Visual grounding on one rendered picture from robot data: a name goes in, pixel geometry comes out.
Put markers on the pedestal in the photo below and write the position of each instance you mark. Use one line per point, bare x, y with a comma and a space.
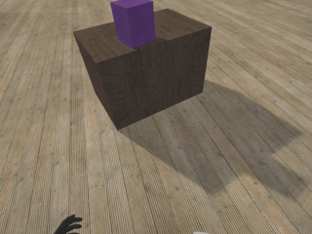
133, 84

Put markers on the left robot hand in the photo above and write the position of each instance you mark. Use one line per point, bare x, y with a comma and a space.
65, 226

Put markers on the carton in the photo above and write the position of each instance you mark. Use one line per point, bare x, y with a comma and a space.
134, 21

